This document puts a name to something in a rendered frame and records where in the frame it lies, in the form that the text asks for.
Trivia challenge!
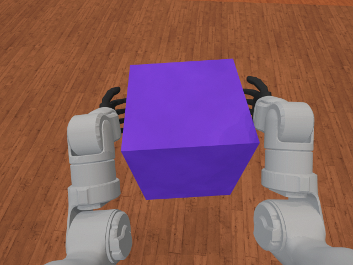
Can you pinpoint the left robot upper arm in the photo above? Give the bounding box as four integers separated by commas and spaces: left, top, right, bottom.
45, 209, 132, 265

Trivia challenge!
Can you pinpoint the left robot hand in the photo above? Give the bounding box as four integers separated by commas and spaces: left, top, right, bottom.
99, 87, 126, 133

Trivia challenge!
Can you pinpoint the carton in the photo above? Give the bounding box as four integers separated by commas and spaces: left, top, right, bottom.
121, 59, 260, 200

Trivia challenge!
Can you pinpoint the robot right forearm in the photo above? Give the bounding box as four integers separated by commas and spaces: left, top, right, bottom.
253, 96, 325, 228

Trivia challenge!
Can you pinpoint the robot left forearm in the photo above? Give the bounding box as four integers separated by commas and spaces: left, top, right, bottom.
66, 107, 122, 254

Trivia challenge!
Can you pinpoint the right robot upper arm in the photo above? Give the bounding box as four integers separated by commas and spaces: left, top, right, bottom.
253, 199, 353, 265

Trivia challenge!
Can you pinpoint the right robot hand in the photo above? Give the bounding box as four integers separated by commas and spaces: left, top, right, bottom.
243, 76, 271, 120

